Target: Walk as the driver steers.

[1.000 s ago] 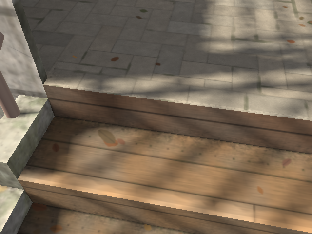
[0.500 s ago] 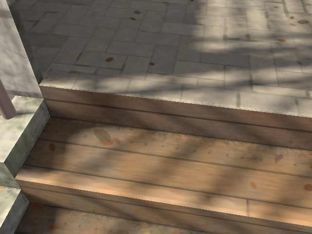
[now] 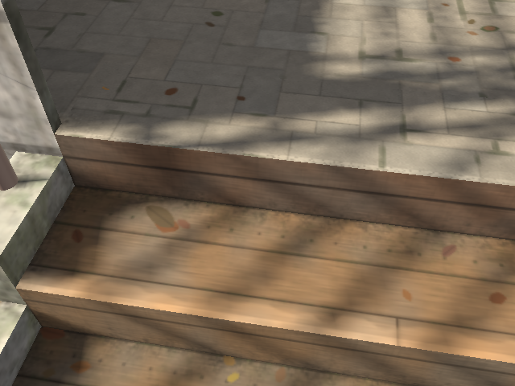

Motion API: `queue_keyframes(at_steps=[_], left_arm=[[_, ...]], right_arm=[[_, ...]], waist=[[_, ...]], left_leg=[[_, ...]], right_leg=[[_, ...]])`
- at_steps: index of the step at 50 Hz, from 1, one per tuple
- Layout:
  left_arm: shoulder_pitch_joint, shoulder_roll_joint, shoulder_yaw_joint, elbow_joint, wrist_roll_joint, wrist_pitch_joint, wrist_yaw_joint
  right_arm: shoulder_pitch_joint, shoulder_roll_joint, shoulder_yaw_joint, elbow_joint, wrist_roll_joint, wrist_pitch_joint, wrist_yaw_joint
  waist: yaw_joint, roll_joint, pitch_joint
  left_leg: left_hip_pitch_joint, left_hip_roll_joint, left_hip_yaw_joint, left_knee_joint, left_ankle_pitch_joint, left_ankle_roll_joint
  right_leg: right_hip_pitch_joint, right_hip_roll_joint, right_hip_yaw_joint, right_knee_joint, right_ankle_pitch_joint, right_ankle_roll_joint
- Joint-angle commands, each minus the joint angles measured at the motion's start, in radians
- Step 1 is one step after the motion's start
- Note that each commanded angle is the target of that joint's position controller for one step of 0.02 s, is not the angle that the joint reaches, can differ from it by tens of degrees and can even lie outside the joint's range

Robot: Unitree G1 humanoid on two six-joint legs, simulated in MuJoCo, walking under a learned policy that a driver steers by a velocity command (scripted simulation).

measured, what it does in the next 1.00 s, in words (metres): stands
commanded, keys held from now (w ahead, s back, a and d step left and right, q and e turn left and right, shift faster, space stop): no key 0.88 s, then w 0.12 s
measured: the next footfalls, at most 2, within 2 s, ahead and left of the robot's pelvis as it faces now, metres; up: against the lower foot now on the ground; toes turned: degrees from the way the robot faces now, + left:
left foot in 1.20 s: +0.10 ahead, +0.13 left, +0.00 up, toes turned +7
right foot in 1.58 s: +0.35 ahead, -0.01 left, +0.17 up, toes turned -3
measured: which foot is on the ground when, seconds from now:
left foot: down 0.00-0.96, up 0.98-1.00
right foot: down 0.00-1.00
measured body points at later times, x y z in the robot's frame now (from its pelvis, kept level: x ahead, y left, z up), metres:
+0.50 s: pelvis -0.01 -0.01 +0.00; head +0.00 -0.01 +0.45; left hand -0.11 +0.15 -0.16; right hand +0.05 -0.23 -0.15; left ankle +0.03 +0.10 -0.72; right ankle -0.08 -0.09 -0.72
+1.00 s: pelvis +0.00 -0.01 +0.00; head +0.00 +0.00 +0.45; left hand -0.13 +0.16 -0.15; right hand +0.03 -0.23 -0.15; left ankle +0.02 +0.09 -0.72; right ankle -0.08 -0.09 -0.72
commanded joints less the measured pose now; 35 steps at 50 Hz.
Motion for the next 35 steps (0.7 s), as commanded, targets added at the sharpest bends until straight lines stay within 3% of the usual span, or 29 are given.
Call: queue_keyframes(at_steps=[1,3,21,23,27,28,30,31,32,35], left_arm=[[0.134,0.032,0.002,0.013,-0.003,-0.002,-0.003],[0.136,0.036,0.001,0.017,0.003,-0.002,-0.005],[0.169,0.030,-0.004,0.031,0.001,-0.001,-0.014],[0.180,0.027,-0.006,0.029,0.011,0.005,-0.018],[0.178,0.029,-0.004,0.030,0.000,0.002,-0.017],[0.187,0.024,-0.006,0.027,0.008,0.004,-0.019],[0.181,0.026,-0.005,0.030,0.001,0.000,-0.018],[0.189,0.022,-0.007,0.027,0.009,0.003,-0.020],[0.183,0.026,-0.004,0.031,0.002,0.001,-0.019],[0.186,0.023,-0.006,0.031,0.002,-0.001,-0.019]], right_arm=[[0.028,-0.010,0.015,-0.026,-0.003,0.000,0.018],[0.026,-0.017,0.015,-0.025,-0.007,0.001,0.020],[0.033,-0.010,0.024,-0.004,-0.006,-0.001,0.018],[0.026,-0.008,0.025,-0.008,0.003,-0.003,0.019],[0.041,-0.012,0.025,0.000,-0.010,-0.002,0.018],[0.033,-0.014,0.025,-0.005,0.001,-0.002,0.018],[0.040,-0.011,0.026,0.001,-0.008,0.000,0.017],[0.034,-0.013,0.026,-0.003,0.002,0.000,0.017],[0.040,-0.010,0.028,0.002,-0.006,0.001,0.017],[0.044,-0.012,0.029,0.005,-0.006,0.001,0.015]], waist=[[0.004,-0.021,0.074],[0.004,-0.012,0.070],[0.009,-0.004,0.083],[0.015,0.001,0.086],[0.010,-0.006,0.092],[0.015,0.005,0.092],[0.011,-0.006,0.091],[0.015,0.006,0.091],[0.011,-0.008,0.090],[0.012,-0.004,0.090]], left_leg=[[0.093,0.046,-0.050,-0.083,0.190,0.059],[0.093,0.042,-0.048,-0.083,0.173,0.057],[0.074,0.041,-0.038,-0.074,0.166,0.039],[0.069,0.041,-0.042,-0.071,0.167,0.037],[0.070,0.042,-0.040,-0.076,0.157,0.036],[0.070,0.041,-0.044,-0.074,0.159,0.035],[0.072,0.042,-0.040,-0.078,0.158,0.035],[0.072,0.041,-0.044,-0.076,0.160,0.034],[0.070,0.042,-0.041,-0.080,0.161,0.034],[0.073,0.041,-0.041,-0.082,0.160,0.034]], right_leg=[[-0.153,-0.030,0.030,-0.123,0.251,-0.041],[-0.152,-0.030,0.035,-0.131,0.240,-0.045],[-0.144,-0.029,0.047,-0.148,0.269,-0.063],[-0.135,-0.032,0.050,-0.153,0.276,-0.067],[-0.141,-0.030,0.050,-0.158,0.264,-0.066],[-0.136,-0.033,0.050,-0.159,0.267,-0.067],[-0.140,-0.030,0.048,-0.157,0.263,-0.065],[-0.135,-0.032,0.049,-0.159,0.266,-0.067],[-0.138,-0.029,0.048,-0.156,0.264,-0.066],[-0.140,-0.029,0.045,-0.154,0.260,-0.065]])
